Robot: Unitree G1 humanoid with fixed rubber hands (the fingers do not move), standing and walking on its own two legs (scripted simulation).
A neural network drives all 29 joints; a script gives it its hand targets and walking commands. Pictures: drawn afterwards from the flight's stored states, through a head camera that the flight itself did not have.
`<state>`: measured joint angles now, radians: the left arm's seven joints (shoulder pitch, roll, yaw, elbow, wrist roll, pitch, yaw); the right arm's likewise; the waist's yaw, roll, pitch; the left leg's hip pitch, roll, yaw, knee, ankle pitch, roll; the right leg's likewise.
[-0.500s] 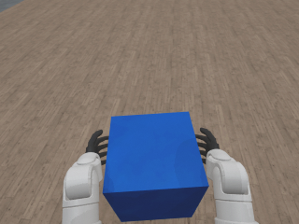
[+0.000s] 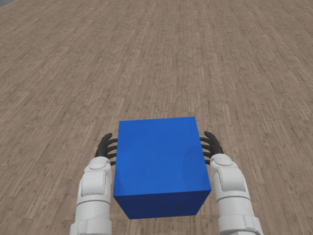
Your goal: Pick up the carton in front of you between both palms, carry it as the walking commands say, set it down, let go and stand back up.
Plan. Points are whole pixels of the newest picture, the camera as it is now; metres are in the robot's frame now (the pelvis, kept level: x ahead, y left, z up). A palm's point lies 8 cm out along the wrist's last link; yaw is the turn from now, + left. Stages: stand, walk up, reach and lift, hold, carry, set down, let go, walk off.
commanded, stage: carry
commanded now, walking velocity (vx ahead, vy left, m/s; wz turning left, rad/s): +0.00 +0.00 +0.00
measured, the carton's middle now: (160, 171) +0.30 +0.00 -0.04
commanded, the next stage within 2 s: none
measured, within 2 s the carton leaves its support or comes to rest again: neither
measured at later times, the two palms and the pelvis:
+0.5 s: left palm (101, 168) +0.27 +0.15 +0.04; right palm (219, 166) +0.27 -0.15 +0.04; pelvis -0.02 +0.00 +0.00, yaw +0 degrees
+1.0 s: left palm (96, 143) +0.35 +0.17 +0.04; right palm (204, 142) +0.34 -0.12 +0.05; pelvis +0.05 +0.03 +0.01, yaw -2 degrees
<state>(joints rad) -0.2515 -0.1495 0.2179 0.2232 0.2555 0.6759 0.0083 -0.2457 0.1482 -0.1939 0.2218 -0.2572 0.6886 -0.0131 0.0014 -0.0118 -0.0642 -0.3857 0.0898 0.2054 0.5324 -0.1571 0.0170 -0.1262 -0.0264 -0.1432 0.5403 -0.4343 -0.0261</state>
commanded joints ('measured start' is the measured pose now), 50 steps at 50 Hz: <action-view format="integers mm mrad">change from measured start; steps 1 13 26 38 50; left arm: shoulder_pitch -434 -408 -403 -455 -388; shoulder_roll -888 -870 -871 -878 -855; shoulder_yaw -575 -595 -589 -599 -627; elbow -61 -115 -103 -120 -149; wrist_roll -240 -259 -253 -254 -262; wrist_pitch -29 30 34 29 31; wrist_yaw -217 -213 -213 -210 -205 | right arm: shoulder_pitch -460 -445 -440 -493 -376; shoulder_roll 888 871 870 876 859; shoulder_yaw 555 578 569 579 565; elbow -86 -146 -132 -150 -135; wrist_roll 237 267 264 272 265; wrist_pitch -46 11 15 7 4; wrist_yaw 208 207 210 210 202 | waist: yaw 1 0 0 11 -30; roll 5 7 9 -95 119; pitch -259 -241 -250 -68 -278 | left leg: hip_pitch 245 224 224 38 649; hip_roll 84 88 91 -6 351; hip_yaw -98 -106 -107 8 -542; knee -20 -36 -37 40 -278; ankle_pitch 247 206 213 -229 227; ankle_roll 22 17 17 -36 238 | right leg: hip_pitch -83 -118 -126 -111 -554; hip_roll -122 -120 -119 -234 -55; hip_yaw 80 92 98 290 122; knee -99 -108 -101 -409 521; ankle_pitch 354 285 288 -317 -145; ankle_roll -3 -7 -11 -101 18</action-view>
